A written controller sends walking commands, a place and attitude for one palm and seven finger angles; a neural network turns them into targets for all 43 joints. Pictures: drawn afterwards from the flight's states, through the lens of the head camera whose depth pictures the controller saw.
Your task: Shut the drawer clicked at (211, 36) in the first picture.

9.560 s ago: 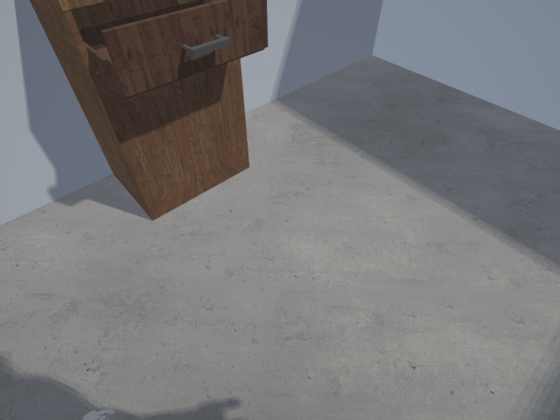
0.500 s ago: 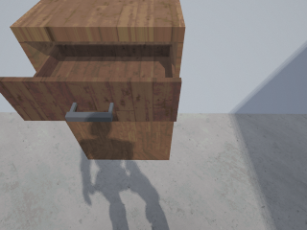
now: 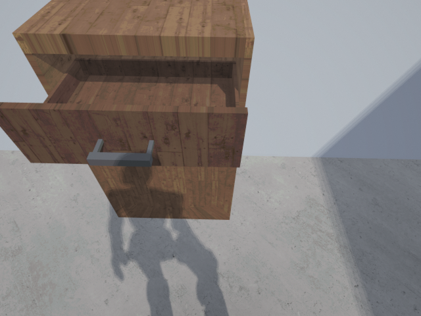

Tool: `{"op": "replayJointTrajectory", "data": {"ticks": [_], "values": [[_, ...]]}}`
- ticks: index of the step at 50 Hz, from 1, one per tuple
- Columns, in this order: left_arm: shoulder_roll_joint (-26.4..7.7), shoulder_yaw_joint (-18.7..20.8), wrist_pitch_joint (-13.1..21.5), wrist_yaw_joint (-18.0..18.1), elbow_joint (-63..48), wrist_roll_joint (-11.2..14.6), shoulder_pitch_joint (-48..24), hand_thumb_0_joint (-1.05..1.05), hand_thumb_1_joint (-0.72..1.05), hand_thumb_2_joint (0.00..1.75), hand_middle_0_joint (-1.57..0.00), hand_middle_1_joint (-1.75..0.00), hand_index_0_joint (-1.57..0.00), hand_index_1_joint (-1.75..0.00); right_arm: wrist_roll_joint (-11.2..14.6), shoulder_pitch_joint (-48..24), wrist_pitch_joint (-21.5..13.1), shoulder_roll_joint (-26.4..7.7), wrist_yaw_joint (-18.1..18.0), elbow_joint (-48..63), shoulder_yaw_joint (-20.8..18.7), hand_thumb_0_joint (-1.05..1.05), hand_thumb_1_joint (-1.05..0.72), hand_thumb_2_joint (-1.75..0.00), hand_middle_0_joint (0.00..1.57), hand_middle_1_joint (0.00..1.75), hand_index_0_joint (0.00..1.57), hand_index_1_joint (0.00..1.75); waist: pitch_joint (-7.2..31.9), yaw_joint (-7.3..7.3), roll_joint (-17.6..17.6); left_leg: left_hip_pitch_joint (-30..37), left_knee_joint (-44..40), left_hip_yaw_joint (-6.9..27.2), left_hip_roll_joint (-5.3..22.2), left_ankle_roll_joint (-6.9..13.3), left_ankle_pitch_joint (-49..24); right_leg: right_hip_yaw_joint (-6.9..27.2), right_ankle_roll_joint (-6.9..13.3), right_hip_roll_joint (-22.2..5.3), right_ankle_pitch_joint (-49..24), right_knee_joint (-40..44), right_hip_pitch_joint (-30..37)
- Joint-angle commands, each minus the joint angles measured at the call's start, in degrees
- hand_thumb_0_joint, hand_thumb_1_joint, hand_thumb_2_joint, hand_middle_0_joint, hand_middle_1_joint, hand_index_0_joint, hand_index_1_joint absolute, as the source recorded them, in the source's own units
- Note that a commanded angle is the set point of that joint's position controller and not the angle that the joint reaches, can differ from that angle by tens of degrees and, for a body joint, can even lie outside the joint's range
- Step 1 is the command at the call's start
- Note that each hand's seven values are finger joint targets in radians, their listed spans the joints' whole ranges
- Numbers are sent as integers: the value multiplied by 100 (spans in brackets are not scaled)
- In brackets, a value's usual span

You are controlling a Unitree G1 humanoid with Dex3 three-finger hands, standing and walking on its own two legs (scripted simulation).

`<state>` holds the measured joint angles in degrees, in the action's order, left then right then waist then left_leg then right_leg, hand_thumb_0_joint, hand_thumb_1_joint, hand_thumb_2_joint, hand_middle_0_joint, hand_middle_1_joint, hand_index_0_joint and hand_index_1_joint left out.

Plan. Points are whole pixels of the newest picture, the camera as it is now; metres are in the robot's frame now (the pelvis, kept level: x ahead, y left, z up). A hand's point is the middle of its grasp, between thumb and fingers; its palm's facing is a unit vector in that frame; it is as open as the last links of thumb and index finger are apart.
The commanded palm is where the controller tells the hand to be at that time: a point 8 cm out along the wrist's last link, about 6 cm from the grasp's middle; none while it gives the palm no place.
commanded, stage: shuffle to correct the standing spot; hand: left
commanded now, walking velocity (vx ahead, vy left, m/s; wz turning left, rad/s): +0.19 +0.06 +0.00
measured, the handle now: (122, 151) +0.43 +0.23 +0.05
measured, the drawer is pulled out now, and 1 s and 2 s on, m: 0.22 0.22 0.22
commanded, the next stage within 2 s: come to a stop and stand still in 0.22 s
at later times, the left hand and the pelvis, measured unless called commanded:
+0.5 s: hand out of the picture +0.09 +0.19 -0.19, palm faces +0.03 -0.98 -0.22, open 7.4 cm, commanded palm none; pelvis +0.08 +0.01 -0.01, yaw +1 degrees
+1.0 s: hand out of the picture +0.11 +0.21 -0.18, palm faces +0.03 -0.96 -0.27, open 7.4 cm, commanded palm none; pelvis +0.06 +0.02 -0.02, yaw +1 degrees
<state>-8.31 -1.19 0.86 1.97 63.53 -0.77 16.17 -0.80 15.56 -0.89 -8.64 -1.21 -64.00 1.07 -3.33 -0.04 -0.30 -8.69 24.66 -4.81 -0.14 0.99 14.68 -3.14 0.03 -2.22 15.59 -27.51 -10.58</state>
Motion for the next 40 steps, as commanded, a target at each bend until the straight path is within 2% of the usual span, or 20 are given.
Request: {"op": "replayJointTrajectory", "data": {"ticks": [1,7,10,13,15,17,19,20,22,23,25,26,27,30,33,34,35,36,38,40], "values": [[-590,131,59,9,-126,0,383,0,90,90,-20,-30,-20,-30,1,337,-59,-472,-12,56,-69,0,-90,-90,20,30,20,30,-78,-29,-52,-188,-414,501,478,102,-85,558,239,-426,2,585,-93],[-778,254,19,-47,-187,-39,481,0,90,90,-20,-30,-20,-30,-43,321,13,-380,47,137,-101,0,-90,-90,20,30,20,30,-552,-70,-417,-716,110,218,183,96,848,932,485,-607,1627,953,-391],[-815,312,43,-53,-202,-29,547,0,90,90,-20,-30,-20,-30,-41,363,-42,-317,50,195,-100,0,-90,-90,20,30,20,30,-607,-60,-510,-847,469,94,125,77,566,1114,637,-786,1211,926,-312],[-771,350,64,-61,-232,-31,520,0,90,90,-20,-30,-20,-30,-25,538,-124,-340,26,157,-104,0,-90,-90,20,30,20,30,-429,2,-308,-596,398,141,193,119,-4,781,621,-673,147,405,-187],[-620,335,78,-65,-263,-46,453,0,90,90,-20,-30,-20,-30,-30,853,-201,-521,-12,22,-133,0,-90,-90,20,30,20,30,-57,95,411,115,205,483,558,268,-1460,153,464,-302,-664,-491,-284],[-376,288,105,-45,-403,-50,203,0,90,90,-20,-30,-20,-30,-44,1403,-229,-798,-107,-149,-188,0,-90,-90,20,30,20,30,161,267,1323,979,21,1260,1303,797,-4017,-431,259,181,199,-1652,-1025],[-352,255,55,20,-517,-1,-138,0,90,90,-20,-30,-20,-30,-64,1441,-180,-750,-174,-176,-141,0,-90,-90,20,30,20,30,-60,271,1161,1399,81,1598,1756,1149,-6419,-151,217,46,1855,-2082,-1756],[-335,273,30,34,-533,18,-215,0,90,90,-20,-30,-20,-30,-71,1288,-160,-702,-192,-101,-132,0,-90,-90,20,30,20,30,-160,216,924,1169,82,1421,1701,1079,-6400,-83,216,-59,1766,-1810,-1559],[-345,306,43,32,-438,47,156,0,90,90,-20,-30,-20,-30,-22,687,-137,-666,-221,64,-132,0,-90,-90,20,30,20,30,-82,-145,578,813,426,893,1239,633,-6202,-137,178,-64,256,-376,-641],[-516,353,67,34,-293,37,596,0,90,90,-20,-30,-20,-30,43,470,-133,-780,-232,206,-172,0,-90,-90,20,30,20,30,174,-311,242,403,781,599,925,367,-5441,-42,172,-118,-1558,47,196],[-962,404,97,91,-119,28,1025,0,90,90,-20,-30,-20,-30,122,424,-100,-526,-212,362,-237,0,-90,-90,20,30,20,30,654,-294,-638,-696,1353,237,271,-47,-1640,990,798,-1252,-5721,-411,1272],[-1002,369,61,74,-141,32,842,0,90,90,-20,-30,-20,-30,153,536,-56,-331,-194,302,-261,0,-90,-90,20,30,20,30,557,-162,-627,-792,1397,253,65,-138,585,1037,1135,-1739,-6133,-235,1045],[-955,365,25,91,-240,1,623,0,90,90,-20,-30,-20,-30,123,390,30,-133,-205,323,-268,0,-90,-90,20,30,20,30,293,-153,-967,-940,1518,162,66,-142,1393,1022,1250,-1750,-6446,-142,898],[-905,376,-41,133,-447,-85,279,0,90,90,-20,-30,-20,-30,97,221,128,-98,-155,392,-295,0,-90,-90,20,30,20,30,74,-139,-1308,-1118,1516,168,105,-166,1552,781,1130,-1513,-6223,-177,721],[-1019,473,-118,133,-706,9,-127,0,90,90,-20,-30,-20,-30,64,561,101,-167,-115,289,-337,0,-90,-90,20,30,20,30,402,112,-820,-297,47,-13,130,-210,-653,496,730,-1099,-4704,-722,465],[-928,471,-142,114,-824,43,-149,0,90,90,-20,-30,-20,-30,18,607,66,-380,-127,281,-377,0,-90,-90,20,30,20,30,576,97,-226,356,-23,189,458,-99,-2363,307,439,-782,-3618,-961,-26],[-743,444,-167,102,-923,65,-192,0,90,90,-20,-30,-20,-30,-26,540,46,-655,-136,337,-416,0,-90,-90,20,30,20,30,639,59,631,580,23,882,1188,257,-4203,13,134,-346,-1881,-1212,-464],[-599,420,-189,122,-975,49,-226,0,90,90,-20,-30,-20,-30,-44,405,56,-777,-117,423,-422,0,-90,-90,20,30,20,30,659,23,1075,381,-164,1150,1664,719,-4943,-44,39,-60,568,-1675,-493],[-614,427,-287,147,-1007,32,-438,0,90,90,-20,-30,-20,-30,-74,72,43,-709,-137,523,-374,0,-90,-90,20,30,20,30,215,47,1215,34,-354,1431,1845,1138,-4966,344,54,-43,1872,-2393,-804],[-515,420,-272,95,-984,26,-347,0,90,90,-20,-30,-20,-30,-101,-232,44,-699,-149,644,-348,0,-90,-90,20,30,20,30,83,-86,971,-24,-280,1206,1638,1038,-4501,325,87,-109,1477,-1794,-738]]}}
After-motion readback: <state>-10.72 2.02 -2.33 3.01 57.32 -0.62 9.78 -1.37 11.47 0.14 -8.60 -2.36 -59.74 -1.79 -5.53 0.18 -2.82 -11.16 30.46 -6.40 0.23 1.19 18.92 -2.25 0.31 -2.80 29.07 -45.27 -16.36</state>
